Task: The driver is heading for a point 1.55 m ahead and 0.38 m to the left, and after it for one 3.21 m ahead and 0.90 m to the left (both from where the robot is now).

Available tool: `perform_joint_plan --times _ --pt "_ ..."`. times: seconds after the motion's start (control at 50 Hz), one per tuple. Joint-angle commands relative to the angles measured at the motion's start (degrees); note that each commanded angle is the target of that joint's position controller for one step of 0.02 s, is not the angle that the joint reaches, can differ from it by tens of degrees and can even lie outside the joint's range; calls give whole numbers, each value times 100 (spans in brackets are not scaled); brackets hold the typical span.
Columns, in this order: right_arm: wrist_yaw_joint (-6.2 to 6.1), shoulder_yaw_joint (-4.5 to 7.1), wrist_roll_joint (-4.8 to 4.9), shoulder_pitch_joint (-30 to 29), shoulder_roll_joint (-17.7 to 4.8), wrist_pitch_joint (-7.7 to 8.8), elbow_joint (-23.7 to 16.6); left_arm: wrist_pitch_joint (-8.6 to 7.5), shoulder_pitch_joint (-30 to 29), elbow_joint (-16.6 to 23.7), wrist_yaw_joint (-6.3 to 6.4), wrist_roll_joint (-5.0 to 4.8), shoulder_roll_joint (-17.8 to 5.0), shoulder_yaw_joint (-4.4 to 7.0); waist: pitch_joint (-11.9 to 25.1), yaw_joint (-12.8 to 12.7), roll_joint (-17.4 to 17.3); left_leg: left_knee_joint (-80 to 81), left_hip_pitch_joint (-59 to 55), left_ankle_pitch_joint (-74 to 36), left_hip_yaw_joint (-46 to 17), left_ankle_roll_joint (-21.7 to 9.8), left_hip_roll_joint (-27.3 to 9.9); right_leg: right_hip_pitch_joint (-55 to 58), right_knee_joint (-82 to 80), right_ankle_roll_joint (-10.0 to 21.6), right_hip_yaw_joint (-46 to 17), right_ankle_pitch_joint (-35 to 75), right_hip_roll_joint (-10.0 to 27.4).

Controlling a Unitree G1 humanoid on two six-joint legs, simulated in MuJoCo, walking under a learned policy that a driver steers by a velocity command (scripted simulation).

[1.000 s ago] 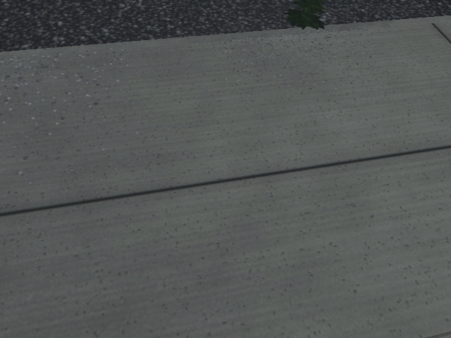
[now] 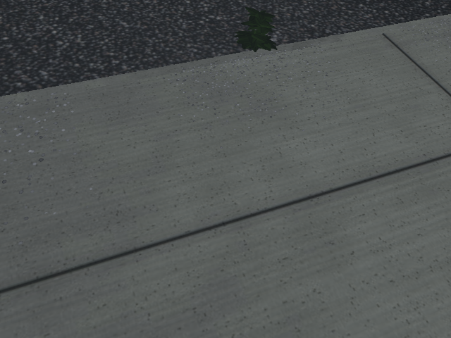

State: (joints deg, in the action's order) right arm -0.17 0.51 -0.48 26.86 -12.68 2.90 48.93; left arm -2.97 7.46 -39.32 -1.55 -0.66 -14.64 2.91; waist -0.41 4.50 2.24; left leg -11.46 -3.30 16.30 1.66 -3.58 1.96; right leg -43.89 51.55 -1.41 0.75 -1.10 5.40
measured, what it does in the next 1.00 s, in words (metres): climbs, turning left: right foot 0.04 m higher, then left foot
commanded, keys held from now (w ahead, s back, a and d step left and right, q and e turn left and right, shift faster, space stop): w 0.30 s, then w+q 0.70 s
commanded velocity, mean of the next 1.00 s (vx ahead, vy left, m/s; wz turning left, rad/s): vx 0.49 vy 0.00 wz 0.28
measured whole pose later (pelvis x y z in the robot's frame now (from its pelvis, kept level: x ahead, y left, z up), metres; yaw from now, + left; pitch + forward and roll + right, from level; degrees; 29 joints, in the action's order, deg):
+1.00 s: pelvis +0.56 +0.09 +0.04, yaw +20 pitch +2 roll -1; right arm 0.0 3.2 0.7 20.4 -15.4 3.1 39.9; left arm -5.6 4.0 -41.6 -0.4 0.8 -17.3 2.7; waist -1.8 2.9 2.0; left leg -18.5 9.7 10.5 -5.0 -5.5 5.9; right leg -38.7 48.0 -2.8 -4.7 -5.9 5.2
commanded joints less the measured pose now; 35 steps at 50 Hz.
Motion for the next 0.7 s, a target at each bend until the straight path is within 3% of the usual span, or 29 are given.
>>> perform_joint_plan --times 0.02,0.06,0.08,0.12,0.14,0.16,0.18,0.2,0.22,0.24,0.26,0.28,0.3,0.34,0.36,0.42,0.52,0.6,0.64,0.66,0.68,0.7 --pt "-72 245 51 354 -1042 -52 -147 -154 -1366 815 -118 -34 70 -129 -868 206 -667 655 335 -2354 -708 -741 -1519 -279 -777 85 451 -151 -225" --pt "-72 239 74 391 -1041 -72 -89 -196 -1407 878 -185 -60 -37 -100 -792 95 -817 533 12 -2972 -591 -764 -1607 -40 -1001 291 616 -479 -398" --pt "-70 245 88 269 -1103 -56 -102 -230 -1199 879 -192 -44 -130 -52 -570 -141 -1045 195 -90 -4204 -506 -738 -1674 361 -899 467 656 -772 -519" --pt "-114 254 94 56 -1185 -62 -110 -227 -235 708 -143 -27 -504 118 276 -825 -1383 -1025 -250 -7046 -226 -547 -1589 1733 -1030 804 801 -921 -905" --pt "-137 255 113 -117 -1229 -57 -141 -203 782 440 -89 -27 -805 259 864 -1372 -1281 -2126 246 -7174 -142 -362 -1426 3241 -1454 1021 579 -499 -886" --pt "-143 190 96 48 -995 -17 -308 -158 1746 181 3 68 -1261 405 1751 -1575 -452 -3874 1911 -5408 -62 -150 -1013 5409 -1713 1496 -1032 -1239 182" --pt "-74 17 31 504 -381 100 -325 -164 2133 -1 -4 47 -1482 448 2673 -1225 1175 -5807 3323 322 -525 106 181 6562 -2879 2230 -4153 -2886 1517" --pt "33 208 99 -86 -988 252 -349 -183 1784 27 72 50 -923 272 2150 -1311 885 -6850 4027 970 -1252 56 87 6104 -3546 2043 -4758 -3249 1491" --pt "90 271 258 -539 -1063 316 -525 -176 1282 14 110 62 -736 187 1076 -1081 525 -7096 4435 740 -1045 22 -171 5166 -3611 1848 -3809 -2965 1428" --pt "72 231 249 -857 -929 357 -653 -196 956 -11 100 41 -648 162 605 -851 -141 -6838 4303 336 -827 -51 -467 4355 -3745 1652 -3045 -2405 1196" --pt "58 253 211 -922 -830 338 -663 -237 742 -62 56 93 -502 125 292 -604 -235 -6678 4111 68 -747 -64 -681 3708 -3905 1576 -2436 -1715 972" --pt "47 272 211 -743 -772 256 -610 -286 589 -105 26 147 -281 67 254 -365 -44 -6634 3801 -66 -798 -90 -836 3329 -4058 1521 -2015 -1454 776" --pt "47 252 215 -587 -680 182 -583 -321 467 -155 -8 104 -220 57 202 -217 76 -6456 3687 -143 -804 -61 -905 3082 -4202 1532 -1690 -1362 659" --pt "14 224 208 -545 -570 23 -538 -399 456 -289 -8 34 -304 97 -14 -141 104 -5925 3728 -177 -729 73 -981 2817 -4485 1549 -1060 -1134 581" --pt "-4 230 174 -753 -591 -16 -601 -427 491 -348 13 57 -383 115 -120 -172 58 -5672 3841 -337 -738 167 -1015 2759 -4584 1545 -865 -967 597" --pt "-15 249 151 -1284 -664 -26 -759 -457 736 -513 90 127 -689 197 -241 -373 34 -4865 4345 -1110 -779 384 -1036 3044 -4726 1537 -412 -573 673" --pt "128 203 160 -2184 -561 30 -1023 -364 933 -653 156 80 -978 246 -339 -793 8 -3205 4281 -2011 -362 388 -932 3675 -4701 1286 274 -294 778" --pt "265 205 177 -2585 -590 20 -1299 -216 1113 -814 147 -9 -1104 300 -458 -951 24 -2478 4373 -1675 -211 174 -873 4575 -4429 1094 531 -108 1050" --pt "310 252 154 -2553 -690 7 -1417 -121 1046 -844 156 -53 -1201 339 -419 -852 93 -2304 4195 -1095 -13 -9 -712 4930 -4009 968 664 714 1133" --pt "320 316 140 -2364 -807 -4 -1435 -76 956 -826 170 -66 -1296 367 -245 -705 186 -2273 3837 -805 165 -117 -525 5023 -3567 891 759 1724 1127" --pt "321 425 140 -1810 -971 -13 -1333 -18 819 -795 195 -78 -1349 379 106 -360 215 -2125 3089 -756 355 -250 -273 4981 -2750 771 922 2690 1021" --pt "274 624 158 -844 -1295 -22 -1054 30 802 -750 230 -48 -1219 332 632 90 69 -1939 1781 -917 480 -422 87 4558 -1480 582 1137 3067 729"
